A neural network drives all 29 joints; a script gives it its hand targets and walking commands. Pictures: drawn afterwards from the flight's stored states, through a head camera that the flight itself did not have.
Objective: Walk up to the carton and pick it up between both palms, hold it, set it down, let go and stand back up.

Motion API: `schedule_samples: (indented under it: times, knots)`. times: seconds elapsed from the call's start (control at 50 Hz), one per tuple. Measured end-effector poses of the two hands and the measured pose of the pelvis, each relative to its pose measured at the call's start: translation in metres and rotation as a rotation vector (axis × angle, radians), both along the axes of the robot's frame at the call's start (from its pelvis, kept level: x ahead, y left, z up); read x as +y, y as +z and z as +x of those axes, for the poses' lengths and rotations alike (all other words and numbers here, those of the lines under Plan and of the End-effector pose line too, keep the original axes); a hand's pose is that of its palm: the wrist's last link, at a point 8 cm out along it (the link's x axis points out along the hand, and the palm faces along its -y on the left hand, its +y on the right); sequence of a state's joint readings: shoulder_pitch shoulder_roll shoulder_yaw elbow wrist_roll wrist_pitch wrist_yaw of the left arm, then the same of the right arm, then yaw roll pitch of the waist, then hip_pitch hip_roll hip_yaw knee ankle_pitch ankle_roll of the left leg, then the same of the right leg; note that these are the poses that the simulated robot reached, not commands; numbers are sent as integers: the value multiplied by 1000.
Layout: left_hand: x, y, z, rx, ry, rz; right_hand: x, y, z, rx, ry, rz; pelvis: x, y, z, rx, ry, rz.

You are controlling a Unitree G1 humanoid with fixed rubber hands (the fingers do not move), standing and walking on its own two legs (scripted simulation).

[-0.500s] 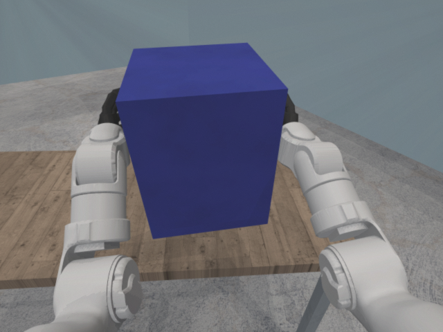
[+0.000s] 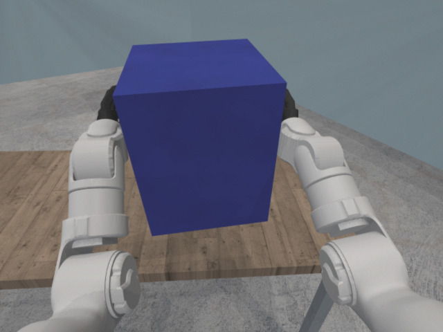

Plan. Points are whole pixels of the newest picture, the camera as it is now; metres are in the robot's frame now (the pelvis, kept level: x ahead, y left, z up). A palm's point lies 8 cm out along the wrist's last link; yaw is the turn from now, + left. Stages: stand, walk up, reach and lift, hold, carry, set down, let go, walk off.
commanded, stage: hold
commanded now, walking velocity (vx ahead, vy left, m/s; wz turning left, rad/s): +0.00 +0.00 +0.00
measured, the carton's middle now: (201, 134) +0.38 +0.01 +0.24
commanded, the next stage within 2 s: none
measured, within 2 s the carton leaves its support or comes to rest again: neither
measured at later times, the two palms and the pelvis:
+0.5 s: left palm (110, 130) +0.38 +0.15 +0.26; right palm (286, 128) +0.37 -0.14 +0.26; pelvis +0.00 +0.00 +0.00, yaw +0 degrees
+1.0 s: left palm (109, 130) +0.38 +0.15 +0.26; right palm (286, 130) +0.37 -0.14 +0.26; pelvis -0.01 +0.00 +0.00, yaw +0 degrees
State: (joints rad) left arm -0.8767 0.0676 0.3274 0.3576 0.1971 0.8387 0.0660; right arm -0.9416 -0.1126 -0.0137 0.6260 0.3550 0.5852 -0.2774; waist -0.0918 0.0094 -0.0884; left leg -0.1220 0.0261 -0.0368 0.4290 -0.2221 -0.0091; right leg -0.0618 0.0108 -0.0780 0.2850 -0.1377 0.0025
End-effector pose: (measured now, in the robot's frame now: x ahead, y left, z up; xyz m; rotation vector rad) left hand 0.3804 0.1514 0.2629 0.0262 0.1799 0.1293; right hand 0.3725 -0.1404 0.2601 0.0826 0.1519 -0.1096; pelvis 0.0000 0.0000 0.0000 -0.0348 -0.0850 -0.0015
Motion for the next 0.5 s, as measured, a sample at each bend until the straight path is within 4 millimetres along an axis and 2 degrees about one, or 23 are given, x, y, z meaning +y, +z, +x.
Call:
schedule_samples:
  times: [0.5]
  knots:
    - [0, 1, -4, -6, 1, -8, 0, -1, -4, 0, -1, -1, -1, 0, -1, -15, -2, 1]
